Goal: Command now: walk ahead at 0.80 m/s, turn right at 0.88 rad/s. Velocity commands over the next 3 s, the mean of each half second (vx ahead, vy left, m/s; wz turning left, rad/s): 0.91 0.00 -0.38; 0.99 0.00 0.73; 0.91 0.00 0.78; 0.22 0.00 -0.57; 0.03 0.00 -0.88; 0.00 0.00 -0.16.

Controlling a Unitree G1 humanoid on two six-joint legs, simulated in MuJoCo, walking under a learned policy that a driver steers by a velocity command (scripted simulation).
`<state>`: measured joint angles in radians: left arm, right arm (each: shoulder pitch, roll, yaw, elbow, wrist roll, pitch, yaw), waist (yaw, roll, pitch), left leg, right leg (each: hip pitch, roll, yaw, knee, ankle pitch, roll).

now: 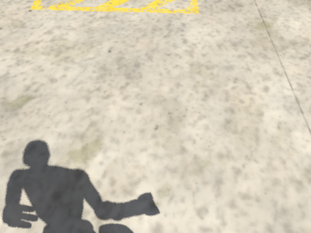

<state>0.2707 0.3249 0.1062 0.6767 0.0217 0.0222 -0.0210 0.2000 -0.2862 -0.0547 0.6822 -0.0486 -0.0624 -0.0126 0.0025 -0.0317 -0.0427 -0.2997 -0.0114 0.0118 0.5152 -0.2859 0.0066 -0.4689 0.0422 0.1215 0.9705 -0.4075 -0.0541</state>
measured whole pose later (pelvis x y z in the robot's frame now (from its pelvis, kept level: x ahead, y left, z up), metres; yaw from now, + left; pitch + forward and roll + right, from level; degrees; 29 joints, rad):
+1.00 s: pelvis +0.80 -0.15 -0.01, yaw +13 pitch -1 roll +1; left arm 0.05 0.20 -0.04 0.64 0.07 -0.08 0.00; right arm 0.45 -0.31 -0.07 0.90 -0.01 -0.03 0.01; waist -0.06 0.00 0.04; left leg -0.20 -0.25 -0.02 0.51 -0.28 0.21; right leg -0.59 -0.10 0.13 1.27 -0.34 0.04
